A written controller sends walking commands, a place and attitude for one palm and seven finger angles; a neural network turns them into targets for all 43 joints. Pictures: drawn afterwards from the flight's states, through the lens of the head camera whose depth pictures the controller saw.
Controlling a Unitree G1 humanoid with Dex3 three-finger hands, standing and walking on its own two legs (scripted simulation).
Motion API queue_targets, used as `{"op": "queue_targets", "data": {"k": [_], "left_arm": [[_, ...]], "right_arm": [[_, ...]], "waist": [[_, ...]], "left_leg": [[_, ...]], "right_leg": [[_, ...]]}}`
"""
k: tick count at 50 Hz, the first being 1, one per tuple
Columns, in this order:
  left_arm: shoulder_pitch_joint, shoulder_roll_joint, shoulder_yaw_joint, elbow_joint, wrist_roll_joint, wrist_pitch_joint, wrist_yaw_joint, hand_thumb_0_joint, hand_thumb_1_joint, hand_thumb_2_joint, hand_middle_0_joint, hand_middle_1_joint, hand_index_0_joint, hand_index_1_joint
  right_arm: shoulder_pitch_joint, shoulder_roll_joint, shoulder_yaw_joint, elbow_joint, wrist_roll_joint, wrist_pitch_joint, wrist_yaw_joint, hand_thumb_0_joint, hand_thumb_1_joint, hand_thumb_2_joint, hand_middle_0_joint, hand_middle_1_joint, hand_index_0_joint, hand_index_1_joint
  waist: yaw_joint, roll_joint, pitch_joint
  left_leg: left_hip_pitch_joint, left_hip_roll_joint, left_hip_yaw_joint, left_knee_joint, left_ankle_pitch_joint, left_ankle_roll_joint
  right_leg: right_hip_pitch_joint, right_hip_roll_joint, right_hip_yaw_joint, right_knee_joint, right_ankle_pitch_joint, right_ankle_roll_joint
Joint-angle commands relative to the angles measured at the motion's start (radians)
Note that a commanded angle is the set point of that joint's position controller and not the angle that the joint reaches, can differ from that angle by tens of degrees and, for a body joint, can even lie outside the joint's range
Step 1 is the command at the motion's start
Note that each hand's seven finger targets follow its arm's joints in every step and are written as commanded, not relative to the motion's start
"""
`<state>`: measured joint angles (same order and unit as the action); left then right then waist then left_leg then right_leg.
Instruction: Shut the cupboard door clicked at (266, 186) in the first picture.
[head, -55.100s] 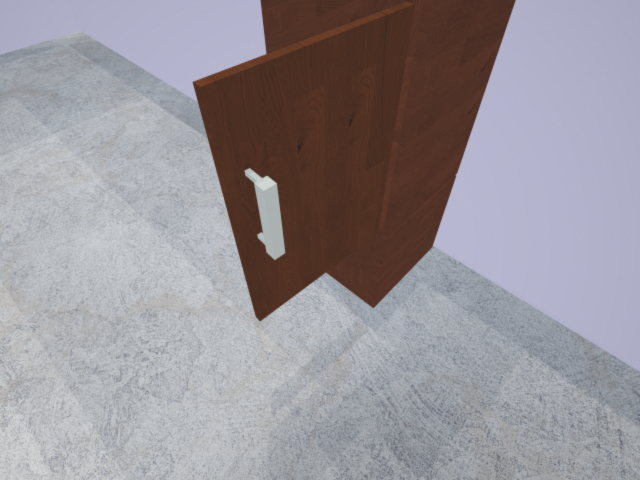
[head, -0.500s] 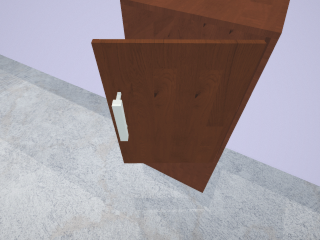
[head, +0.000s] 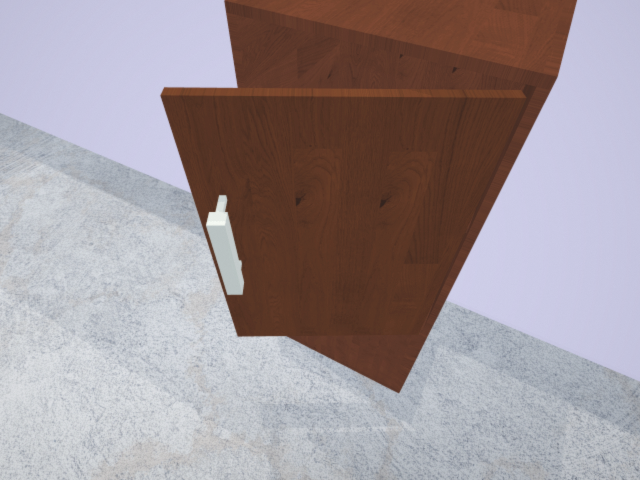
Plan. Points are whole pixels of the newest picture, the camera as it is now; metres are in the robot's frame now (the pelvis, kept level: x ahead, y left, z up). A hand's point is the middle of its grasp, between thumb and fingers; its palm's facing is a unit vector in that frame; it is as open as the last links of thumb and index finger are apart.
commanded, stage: look again from close up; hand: left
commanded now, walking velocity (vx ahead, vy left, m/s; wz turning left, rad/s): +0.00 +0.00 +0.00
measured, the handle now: (229, 246) +0.43 +0.17 +0.01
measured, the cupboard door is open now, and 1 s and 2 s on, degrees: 29 29 29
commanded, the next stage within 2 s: raise the hand and make a fist in 0.54 s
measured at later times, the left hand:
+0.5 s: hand out of the picture +0.02 +0.17 -0.18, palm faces +0.02 -0.98 -0.19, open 7.3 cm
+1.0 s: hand (206, 465) +0.15 +0.15 -0.04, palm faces +0.02 -1.00 -0.02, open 6.5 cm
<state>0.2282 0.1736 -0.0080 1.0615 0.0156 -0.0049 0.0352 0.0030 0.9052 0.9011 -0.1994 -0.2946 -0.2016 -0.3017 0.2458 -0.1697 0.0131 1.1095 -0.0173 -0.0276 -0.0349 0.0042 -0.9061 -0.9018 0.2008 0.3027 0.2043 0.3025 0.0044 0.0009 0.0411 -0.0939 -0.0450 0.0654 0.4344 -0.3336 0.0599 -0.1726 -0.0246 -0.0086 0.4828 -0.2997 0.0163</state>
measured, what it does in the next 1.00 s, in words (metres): lowers itself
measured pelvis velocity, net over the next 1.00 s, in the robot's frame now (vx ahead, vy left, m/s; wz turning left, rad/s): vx -0.05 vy -0.03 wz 0.01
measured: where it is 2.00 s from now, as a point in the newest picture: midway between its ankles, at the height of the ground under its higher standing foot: outside the picture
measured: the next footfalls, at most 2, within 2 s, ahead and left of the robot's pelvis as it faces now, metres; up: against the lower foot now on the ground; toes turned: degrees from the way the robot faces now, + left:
none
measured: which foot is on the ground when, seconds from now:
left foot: down 0.00-1.00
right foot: down 0.00-1.00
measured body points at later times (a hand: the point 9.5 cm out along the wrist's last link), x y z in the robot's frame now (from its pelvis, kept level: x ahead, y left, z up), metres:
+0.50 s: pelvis +0.01 -0.01 +0.00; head +0.03 +0.00 +0.45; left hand +0.02 +0.22 -0.16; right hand +0.02 -0.23 -0.16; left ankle -0.06 +0.08 -0.74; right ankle -0.03 -0.13 -0.74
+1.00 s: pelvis -0.05 -0.03 -0.08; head -0.01 -0.03 +0.37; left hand +0.14 +0.20 -0.03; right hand +0.17 -0.28 -0.12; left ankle -0.06 +0.09 -0.74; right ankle -0.02 -0.12 -0.74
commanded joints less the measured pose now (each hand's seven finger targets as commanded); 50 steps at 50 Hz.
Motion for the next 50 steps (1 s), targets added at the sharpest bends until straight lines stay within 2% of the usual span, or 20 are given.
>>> {"op": "queue_targets", "data": {"k": [1, 31, 32, 33, 34, 35, 36, 37, 38, 39, 40, 41, 42, 43, 44, 45, 46, 47, 48, 50], "left_arm": [[0.059, 0.111, 0.022, -0.036, -0.005, -0.010, 0.010, 0.000, 0.900, 0.900, -0.200, -0.300, -0.200, -0.300], [0.091, 0.095, 0.020, -0.009, -0.007, -0.015, 0.011, 0.000, 0.900, 0.900, -0.200, -0.300, -0.200, -0.300], [0.171, 0.109, 0.022, 0.040, 0.006, -0.038, 0.050, 0.000, 0.900, 0.900, -0.200, -0.300, -0.200, -0.300], [-0.734, 0.703, 0.448, -1.639, -0.096, -0.299, 0.098, 0.000, 0.900, 0.900, -0.200, -0.300, -0.200, -0.300], [0.047, 0.173, 0.029, -1.258, -0.121, -0.215, 0.120, 0.000, 0.900, 0.900, -0.218, -0.320, -0.218, -0.320], [0.257, -0.078, -0.048, -1.193, -0.185, -0.078, 0.126, 0.000, 0.900, 0.900, -0.237, -0.340, -0.237, -0.340], [0.130, -0.053, -0.061, -1.146, -0.162, -0.086, 0.113, 0.000, 0.900, 0.900, -0.255, -0.360, -0.255, -0.360], [0.065, -0.059, -0.051, -1.162, -0.176, -0.123, 0.088, 0.000, 0.900, 0.900, -0.273, -0.380, -0.273, -0.380], [0.097, 0.027, 0.057, -1.101, -0.165, -0.173, 0.065, 0.000, 0.900, 0.900, -0.292, -0.400, -0.292, -0.400], [0.211, 0.026, 0.098, -1.006, -0.170, -0.233, 0.026, 0.000, 0.900, 0.900, -0.310, -0.420, -0.310, -0.420], [0.357, 0.033, 0.146, -0.914, -0.188, -0.302, -0.032, 0.000, 0.900, 0.900, -0.328, -0.440, -0.328, -0.440], [0.441, -0.025, 0.132, -0.858, -0.212, -0.386, -0.099, 0.000, 0.900, 0.900, -0.347, -0.460, -0.347, -0.460], [0.479, -0.027, 0.165, -0.851, -0.231, -0.478, -0.176, 0.000, 0.900, 0.900, -0.365, -0.480, -0.365, -0.480], [0.468, 0.002, 0.203, -0.843, -0.248, -0.572, -0.256, 0.000, 0.900, 0.900, -0.383, -0.500, -0.383, -0.500], [0.439, 0.024, 0.212, -0.851, -0.266, -0.652, -0.331, 0.000, 0.900, 0.900, -0.402, -0.520, -0.402, -0.520], [0.433, 0.083, 0.269, -0.859, -0.277, -0.670, -0.366, 0.000, 0.900, 0.900, -0.420, -0.540, -0.420, -0.540], [0.363, 0.122, 0.287, -0.923, -0.289, -0.658, -0.385, 0.000, 0.900, 0.900, -0.438, -0.560, -0.438, -0.560], [0.330, 0.143, 0.308, -0.967, -0.306, -0.629, -0.387, 0.000, 0.900, 0.900, -0.457, -0.580, -0.457, -0.580], [0.293, 0.143, 0.306, -1.028, -0.321, -0.599, -0.376, 0.000, 0.900, 0.900, -0.475, -0.600, -0.475, -0.600], [0.182, 0.157, 0.319, -1.140, -0.346, -0.568, -0.333, 0.000, 0.900, 0.900, -0.512, -0.640, -0.512, -0.640]], "right_arm": [[0.059, -0.107, -0.020, -0.028, 0.006, -0.011, -0.010, 0.000, -0.900, -0.900, 0.200, 0.300, 0.200, 0.300], [0.076, -0.087, -0.020, 0.007, 0.009, -0.013, -0.016, 0.000, -0.900, -0.900, 0.200, 0.300, 0.200, 0.300], [0.003, -0.120, -0.028, -0.063, 0.021, -0.015, -0.006, 0.000, -0.900, -0.900, 0.200, 0.300, 0.200, 0.300], [0.151, -0.347, -0.069, -0.321, 0.046, -0.225, -0.097, 0.000, -0.900, -0.900, 0.200, 0.300, 0.200, 0.300], [0.066, -0.208, 0.005, -0.327, 0.104, -0.319, -0.117, 0.000, -0.900, -0.900, 0.200, 0.300, 0.200, 0.300], [-0.004, -0.168, -0.026, -0.333, 0.087, -0.342, -0.095, 0.000, -0.900, -0.900, 0.200, 0.300, 0.200, 0.300], [0.025, -0.154, -0.046, -0.342, 0.071, -0.362, -0.047, 0.000, -0.900, -0.900, 0.200, 0.300, 0.200, 0.300], [0.008, -0.172, -0.079, -0.397, 0.049, -0.376, -0.018, 0.000, -0.900, -0.900, 0.200, 0.300, 0.200, 0.300], [0.010, -0.188, -0.090, -0.429, 0.030, -0.376, -0.004, 0.000, -0.900, -0.900, 0.200, 0.300, 0.200, 0.300], [0.003, -0.190, -0.091, -0.462, 0.018, -0.367, 0.009, 0.000, -0.900, -0.900, 0.200, 0.300, 0.200, 0.300], [-0.001, -0.187, -0.101, -0.489, 0.023, -0.358, 0.025, 0.000, -0.900, -0.900, 0.200, 0.300, 0.200, 0.300], [-0.028, -0.173, -0.097, -0.513, 0.020, -0.345, 0.034, 0.000, -0.900, -0.900, 0.200, 0.300, 0.200, 0.300], [-0.040, -0.179, -0.103, -0.531, 0.012, -0.332, 0.043, 0.000, -0.900, -0.900, 0.200, 0.300, 0.200, 0.300], [-0.053, -0.184, -0.109, -0.550, 0.008, -0.325, 0.047, 0.000, -0.900, -0.900, 0.200, 0.300, 0.200, 0.300], [-0.071, -0.181, -0.115, -0.576, 0.011, -0.319, 0.051, 0.000, -0.900, -0.900, 0.200, 0.300, 0.200, 0.300], [-0.087, -0.183, -0.121, -0.614, 0.015, -0.303, 0.053, 0.000, -0.900, -0.900, 0.200, 0.300, 0.200, 0.300], [-0.125, -0.194, -0.111, -0.670, 0.021, -0.293, 0.054, 0.000, -0.900, -0.900, 0.200, 0.300, 0.200, 0.300], [-0.144, -0.187, -0.106, -0.713, 0.030, -0.284, 0.051, 0.000, -0.900, -0.900, 0.200, 0.300, 0.200, 0.300], [-0.158, -0.187, -0.102, -0.752, 0.035, -0.277, 0.043, 0.000, -0.900, -0.900, 0.200, 0.300, 0.200, 0.300], [-0.146, -0.187, -0.100, -0.785, 0.037, -0.268, 0.021, 0.000, -0.900, -0.900, 0.200, 0.300, 0.200, 0.300]], "waist": [[-0.001, -0.018, -0.007], [0.002, -0.005, 0.000], [0.023, -0.004, -0.006], [-0.149, 0.152, -0.455], [-0.076, 0.442, -0.460], [-0.037, 0.330, -0.346], [-0.057, 0.153, -0.118], [-0.056, 0.114, -0.014], [-0.038, 0.036, -0.017], [-0.021, -0.105, -0.036], [0.009, -0.134, -0.082], [0.020, -0.284, -0.085], [0.032, -0.352, -0.134], [0.044, -0.394, -0.194], [0.052, -0.342, -0.232], [0.076, -0.188, -0.249], [0.084, -0.063, -0.280], [0.088, -0.033, -0.295], [0.082, -0.039, -0.306], [0.053, -0.088, -0.378]], "left_leg": [[-0.047, 0.142, -0.117, -0.068, 0.394, -0.008], [-0.029, 0.147, -0.111, -0.076, 0.400, -0.011], [-0.079, 0.162, -0.079, 0.128, 0.634, -0.048], [0.262, 0.122, -0.116, 0.199, 0.855, -0.071], [0.352, 0.149, -0.206, 0.126, 0.889, -0.075], [0.116, 0.137, -0.191, 0.067, 0.836, -0.103], [-0.039, 0.126, -0.157, -0.004, 0.753, -0.091], [-0.146, 0.103, -0.160, 0.067, 0.654, -0.103], [-0.249, 0.086, -0.166, 0.152, 0.535, -0.115], [-0.363, 0.053, -0.151, 0.230, 0.387, -0.125], [-0.419, 0.025, -0.122, 0.290, 0.357, -0.124], [-0.515, 0.018, -0.113, 0.358, 0.320, -0.110], [-0.596, 0.010, -0.100, 0.425, 0.300, -0.099], [-0.689, -0.006, -0.082, 0.495, 0.216, -0.097], [-0.753, -0.017, -0.071, 0.536, 0.114, -0.100], [-0.764, -0.021, -0.056, 0.561, 0.083, -0.093], [-0.790, -0.036, -0.039, 0.557, 0.033, -0.079], [-0.807, -0.041, -0.032, 0.562, -0.011, -0.068], [-0.814, -0.038, -0.039, 0.567, -0.033, -0.060], [-0.834, -0.022, -0.057, 0.609, -0.040, -0.047]], "right_leg": [[0.041, -0.086, 0.070, -0.029, 0.355, -0.064], [0.053, -0.090, 0.067, -0.059, 0.380, -0.067], [0.019, -0.127, 0.081, -0.023, 0.745, -0.029], [0.027, 0.017, -0.046, 0.305, 0.621, -0.028], [-0.227, 0.058, -0.084, 0.450, 0.048, -0.023], [-0.199, 0.037, -0.090, 0.567, -0.062, -0.029], [-0.322, 0.030, -0.091, 0.437, -0.087, -0.026], [-0.345, 0.011, -0.090, 0.308, -0.032, -0.036], [-0.329, 0.001, -0.089, 0.215, 0.049, -0.046], [-0.318, 0.002, -0.086, 0.175, 0.137, -0.051], [-0.292, -0.011, -0.053, 0.193, 0.209, -0.061], [-0.310, -0.023, -0.035, 0.258, 0.338, -0.046], [-0.306, -0.028, -0.020, 0.340, 0.518, -0.030], [-0.295, -0.040, 0.023, 0.405, 0.573, -0.016], [-0.333, -0.045, 0.072, 0.420, 0.379, -0.021], [-0.363, -0.051, 0.106, 0.429, 0.265, -0.042], [-0.384, -0.047, 0.126, 0.431, 0.122, -0.048], [-0.394, -0.040, 0.148, 0.412, -0.020, -0.049], [-0.399, -0.032, 0.159, 0.394, -0.107, -0.045], [-0.404, -0.027, 0.186, 0.394, -0.149, -0.027]]}}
